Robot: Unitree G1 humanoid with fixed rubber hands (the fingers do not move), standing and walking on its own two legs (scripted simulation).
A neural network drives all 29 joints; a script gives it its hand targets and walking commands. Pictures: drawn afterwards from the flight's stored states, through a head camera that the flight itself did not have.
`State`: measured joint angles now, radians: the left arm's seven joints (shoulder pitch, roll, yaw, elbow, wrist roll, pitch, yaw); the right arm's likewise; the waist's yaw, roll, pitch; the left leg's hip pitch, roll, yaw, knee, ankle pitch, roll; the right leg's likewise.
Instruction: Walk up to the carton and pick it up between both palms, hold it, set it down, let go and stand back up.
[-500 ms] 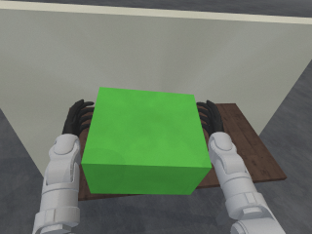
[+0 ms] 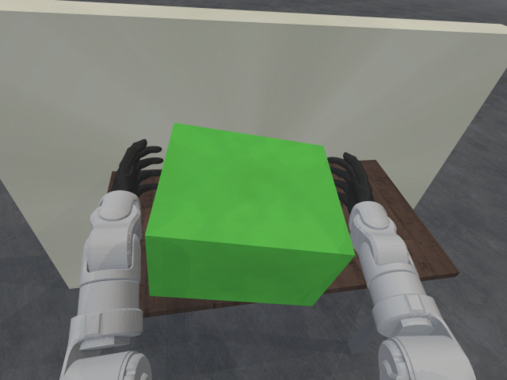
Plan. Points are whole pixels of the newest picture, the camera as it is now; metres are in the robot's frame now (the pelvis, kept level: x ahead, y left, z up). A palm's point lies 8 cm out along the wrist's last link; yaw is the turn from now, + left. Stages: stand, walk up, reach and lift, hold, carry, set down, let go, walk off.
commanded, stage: reach and lift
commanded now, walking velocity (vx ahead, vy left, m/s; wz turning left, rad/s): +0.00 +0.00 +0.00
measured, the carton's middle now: (243, 214) +0.37 +0.00 +0.09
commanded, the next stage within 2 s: hold in 0.68 s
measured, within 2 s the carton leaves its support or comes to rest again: neither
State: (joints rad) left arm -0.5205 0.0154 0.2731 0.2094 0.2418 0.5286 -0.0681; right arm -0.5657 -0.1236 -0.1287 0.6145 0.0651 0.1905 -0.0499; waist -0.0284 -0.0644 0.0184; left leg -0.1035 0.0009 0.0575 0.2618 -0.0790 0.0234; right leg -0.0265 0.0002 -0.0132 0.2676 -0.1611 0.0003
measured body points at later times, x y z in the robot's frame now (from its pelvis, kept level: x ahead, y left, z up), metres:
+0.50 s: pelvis +0.02 -0.01 +0.00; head +0.00 +0.00 +0.45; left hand +0.37 +0.17 +0.15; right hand +0.39 -0.19 +0.15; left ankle +0.05 +0.10 -0.75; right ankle +0.00 -0.12 -0.75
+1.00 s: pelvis +0.00 -0.01 +0.00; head -0.04 +0.02 +0.45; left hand +0.36 +0.19 +0.18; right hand +0.38 -0.18 +0.17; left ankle +0.05 +0.10 -0.75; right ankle +0.00 -0.12 -0.75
